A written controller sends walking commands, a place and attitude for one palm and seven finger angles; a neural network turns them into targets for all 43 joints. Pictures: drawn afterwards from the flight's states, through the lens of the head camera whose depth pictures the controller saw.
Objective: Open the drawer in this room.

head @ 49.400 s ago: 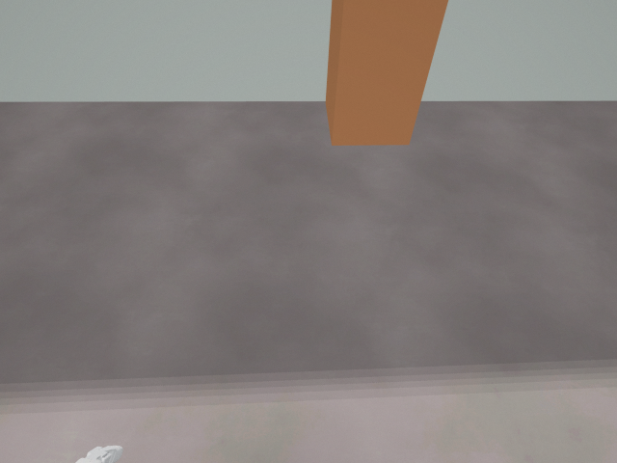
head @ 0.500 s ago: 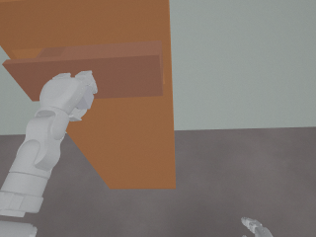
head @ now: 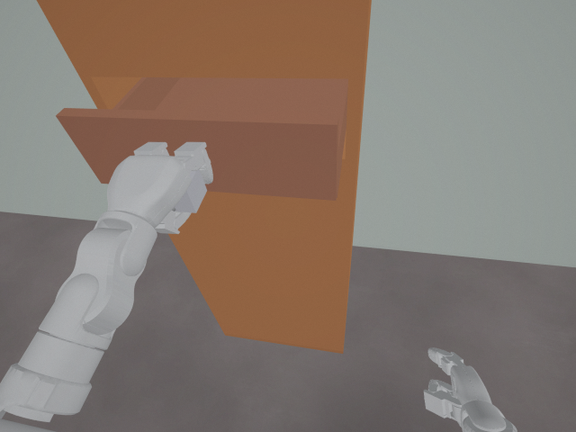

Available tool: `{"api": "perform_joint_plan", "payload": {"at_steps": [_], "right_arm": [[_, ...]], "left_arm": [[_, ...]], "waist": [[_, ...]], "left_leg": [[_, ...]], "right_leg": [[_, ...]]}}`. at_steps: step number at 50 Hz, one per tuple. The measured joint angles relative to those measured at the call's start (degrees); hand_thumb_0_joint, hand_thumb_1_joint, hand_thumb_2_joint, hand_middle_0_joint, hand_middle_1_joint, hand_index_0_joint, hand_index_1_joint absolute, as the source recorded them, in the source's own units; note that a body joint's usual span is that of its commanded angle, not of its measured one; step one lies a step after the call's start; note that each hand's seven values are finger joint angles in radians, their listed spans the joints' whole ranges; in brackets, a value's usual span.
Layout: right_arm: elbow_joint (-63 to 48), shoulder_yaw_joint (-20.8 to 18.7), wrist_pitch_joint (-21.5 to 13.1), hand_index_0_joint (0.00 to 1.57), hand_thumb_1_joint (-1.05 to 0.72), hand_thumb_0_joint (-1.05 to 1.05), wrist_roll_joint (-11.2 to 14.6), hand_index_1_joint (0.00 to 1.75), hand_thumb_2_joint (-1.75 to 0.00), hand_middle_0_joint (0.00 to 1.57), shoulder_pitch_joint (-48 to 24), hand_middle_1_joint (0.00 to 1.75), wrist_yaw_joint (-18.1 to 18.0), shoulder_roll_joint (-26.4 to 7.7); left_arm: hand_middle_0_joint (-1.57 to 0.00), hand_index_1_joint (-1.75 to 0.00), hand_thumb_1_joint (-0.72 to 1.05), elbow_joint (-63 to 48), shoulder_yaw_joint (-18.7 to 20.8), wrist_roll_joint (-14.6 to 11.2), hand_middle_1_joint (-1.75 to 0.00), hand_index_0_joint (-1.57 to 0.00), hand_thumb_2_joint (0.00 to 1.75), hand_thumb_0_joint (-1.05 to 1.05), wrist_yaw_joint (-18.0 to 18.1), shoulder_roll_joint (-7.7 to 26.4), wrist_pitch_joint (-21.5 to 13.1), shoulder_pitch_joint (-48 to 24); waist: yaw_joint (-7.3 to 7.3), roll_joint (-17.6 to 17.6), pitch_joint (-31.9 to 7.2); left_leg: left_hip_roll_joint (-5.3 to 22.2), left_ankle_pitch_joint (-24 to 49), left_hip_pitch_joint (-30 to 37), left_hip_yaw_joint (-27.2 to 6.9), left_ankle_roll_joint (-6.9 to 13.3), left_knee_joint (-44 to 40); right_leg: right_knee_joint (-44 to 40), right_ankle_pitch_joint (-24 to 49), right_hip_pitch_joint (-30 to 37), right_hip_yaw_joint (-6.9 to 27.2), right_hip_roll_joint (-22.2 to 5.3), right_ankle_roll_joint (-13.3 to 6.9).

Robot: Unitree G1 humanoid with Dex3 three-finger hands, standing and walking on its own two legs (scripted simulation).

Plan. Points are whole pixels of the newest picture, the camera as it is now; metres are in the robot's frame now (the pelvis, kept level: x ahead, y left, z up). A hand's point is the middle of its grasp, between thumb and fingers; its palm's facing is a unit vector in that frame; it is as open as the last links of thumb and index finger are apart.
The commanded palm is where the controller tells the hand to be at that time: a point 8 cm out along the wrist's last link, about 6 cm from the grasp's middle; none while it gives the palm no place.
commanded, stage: pull the drawer open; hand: left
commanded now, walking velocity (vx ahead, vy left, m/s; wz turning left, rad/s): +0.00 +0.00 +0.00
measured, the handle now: (188, 178) +0.38 +0.19 +0.17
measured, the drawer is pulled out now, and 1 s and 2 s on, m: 0.10 0.12 0.14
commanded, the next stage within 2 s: relax the arm and regain balance in 1.72 s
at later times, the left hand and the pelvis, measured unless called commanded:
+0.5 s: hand (172, 207) +0.34 +0.20 +0.16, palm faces +0.08 -0.04 -1.00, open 7.7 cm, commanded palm +0.32 +0.22 +0.20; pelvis -0.05 -0.01 +0.00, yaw -1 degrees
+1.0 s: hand (167, 218) +0.32 +0.20 +0.16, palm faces +0.11 -0.08 -0.99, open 7.7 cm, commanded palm +0.26 +0.22 +0.20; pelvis -0.03 +0.00 +0.00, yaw -4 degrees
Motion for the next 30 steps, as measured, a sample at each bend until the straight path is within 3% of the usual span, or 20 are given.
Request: {"api": "perform_joint_plan", "payload": {"at_steps": [10, 22, 30], "right_arm": [[-0.01, 1.05, -0.10, 0.20, -0.91, 0.01, 0.03, 0.30, -0.89, 0.20, 1.99, 0.30, -1.00, 1.52], [1.74, -0.27, -1.49, 0.20, -0.91, 0.01, 0.36, 0.30, -0.89, 0.20, 8.12, 0.30, -2.42, -0.05], [1.99, -1.10, -2.64, 0.20, -0.91, 0.01, 0.73, 0.29, -0.89, 0.20, 9.97, 0.30, -3.13, -0.67]], "left_arm": [[-0.42, -1.38, 0.38, 9.17, -0.52, 0.03, -1.35, -0.38, 0.67, 0.03, -1.00, 0.02, -1.72, -5.92], [-0.42, -1.39, 0.38, 17.99, 1.65, 0.92, -1.35, -0.37, 0.67, 0.02, 0.23, 0.46, -4.55, -10.21], [-0.42, -1.39, 0.38, 22.27, 2.32, 1.08, -1.35, -0.36, 0.67, 0.01, 1.33, 0.96, -6.08, -12.25]], "waist": [[-1.36, -1.18, 0.41], [-3.50, -1.75, 1.63], [-4.16, -1.88, 1.94]], "left_leg": [[0.11, 1.29, 0.08, -0.29, -0.35, 0.17], [-0.08, 3.16, -0.65, 0.99, -0.22, 0.00], [-0.19, 3.87, -1.40, 1.60, -0.18, 0.14]], "right_leg": [[-0.34, 1.46, 0.39, -0.31, 0.08, -0.46], [-0.41, 3.68, -0.84, 0.96, 0.02, -0.57], [-0.05, 4.47, -1.91, 1.59, -0.03, -0.63]]}}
